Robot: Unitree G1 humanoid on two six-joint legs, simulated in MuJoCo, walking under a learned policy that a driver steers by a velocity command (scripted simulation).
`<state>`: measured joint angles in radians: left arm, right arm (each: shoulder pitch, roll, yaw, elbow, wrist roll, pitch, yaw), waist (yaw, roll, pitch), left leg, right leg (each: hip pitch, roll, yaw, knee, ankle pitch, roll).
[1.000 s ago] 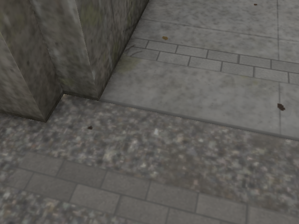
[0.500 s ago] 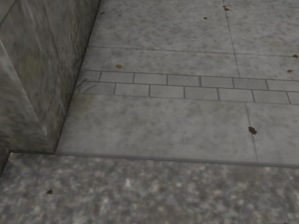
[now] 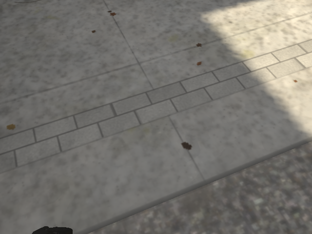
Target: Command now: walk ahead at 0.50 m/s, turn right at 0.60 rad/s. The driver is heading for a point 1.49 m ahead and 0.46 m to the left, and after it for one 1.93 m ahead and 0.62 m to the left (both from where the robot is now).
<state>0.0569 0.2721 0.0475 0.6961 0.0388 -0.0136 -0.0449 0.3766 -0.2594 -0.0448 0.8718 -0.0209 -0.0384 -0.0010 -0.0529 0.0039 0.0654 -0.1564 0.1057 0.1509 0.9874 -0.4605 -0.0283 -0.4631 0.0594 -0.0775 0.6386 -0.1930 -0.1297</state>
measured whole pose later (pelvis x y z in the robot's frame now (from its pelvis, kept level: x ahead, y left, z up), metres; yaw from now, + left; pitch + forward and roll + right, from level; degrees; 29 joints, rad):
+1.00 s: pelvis +0.26 -0.03 +0.03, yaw +12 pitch +1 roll +1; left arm 0.28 0.28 0.03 0.80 0.03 0.00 0.05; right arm 0.22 -0.30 -0.09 0.79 -0.03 0.05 0.02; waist 0.01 0.03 0.00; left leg -0.49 -0.15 -0.13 0.82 -0.33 0.02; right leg -0.19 0.03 0.03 0.40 -0.23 -0.04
